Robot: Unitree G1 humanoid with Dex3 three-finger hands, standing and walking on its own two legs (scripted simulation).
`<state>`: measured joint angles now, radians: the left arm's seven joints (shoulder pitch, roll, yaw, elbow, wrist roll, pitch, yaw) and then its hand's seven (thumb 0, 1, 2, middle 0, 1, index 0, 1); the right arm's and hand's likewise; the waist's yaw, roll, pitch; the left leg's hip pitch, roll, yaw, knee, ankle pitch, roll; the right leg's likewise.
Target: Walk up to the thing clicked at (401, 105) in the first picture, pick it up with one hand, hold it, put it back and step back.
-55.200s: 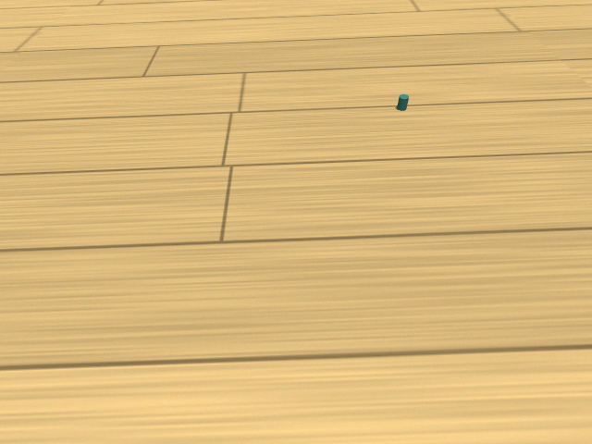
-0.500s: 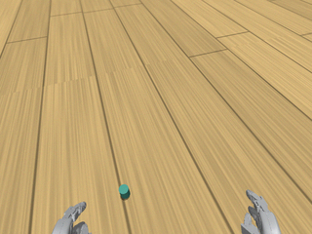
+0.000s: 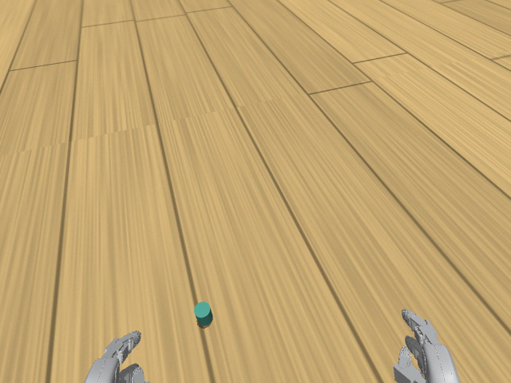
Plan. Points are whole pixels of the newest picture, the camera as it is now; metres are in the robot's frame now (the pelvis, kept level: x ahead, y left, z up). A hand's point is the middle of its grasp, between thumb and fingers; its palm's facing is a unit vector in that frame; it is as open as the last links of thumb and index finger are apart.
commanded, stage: home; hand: left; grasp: from above
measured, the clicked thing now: (203, 313) +0.50 +0.21 -0.68
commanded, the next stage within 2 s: stand in 0.06 s
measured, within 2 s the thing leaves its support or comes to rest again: neither
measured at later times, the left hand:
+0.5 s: hand out of the picture +0.08 +0.24 -0.11, palm faces +0.06 -0.94 -0.34, open 7.4 cm
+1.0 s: hand out of the picture +0.01 +0.23 -0.10, palm faces +0.07 -0.94 -0.35, open 7.4 cm
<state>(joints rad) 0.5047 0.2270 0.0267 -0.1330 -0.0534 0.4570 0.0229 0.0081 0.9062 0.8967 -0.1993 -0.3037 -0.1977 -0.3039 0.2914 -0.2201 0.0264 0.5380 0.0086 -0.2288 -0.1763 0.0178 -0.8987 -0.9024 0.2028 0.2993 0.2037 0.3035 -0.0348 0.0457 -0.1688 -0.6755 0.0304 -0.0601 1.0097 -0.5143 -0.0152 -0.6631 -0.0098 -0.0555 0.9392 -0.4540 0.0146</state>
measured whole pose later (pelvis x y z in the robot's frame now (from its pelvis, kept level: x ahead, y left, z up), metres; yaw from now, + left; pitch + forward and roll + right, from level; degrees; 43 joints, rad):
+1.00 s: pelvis -0.01 -0.01 +0.06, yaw +2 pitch -4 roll +0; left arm 0.18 0.29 0.04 1.14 0.03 0.01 0.03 0.00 0.91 0.90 -0.20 -0.30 -0.20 -0.31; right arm 0.17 -0.30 -0.03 1.10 -0.03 0.01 -0.02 0.01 -0.90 -0.90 0.20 0.30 0.20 0.30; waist 0.03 0.03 0.06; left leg -0.11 0.00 -0.05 0.40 -0.21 -0.02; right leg -0.12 -0.04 -0.06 0.39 -0.19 0.01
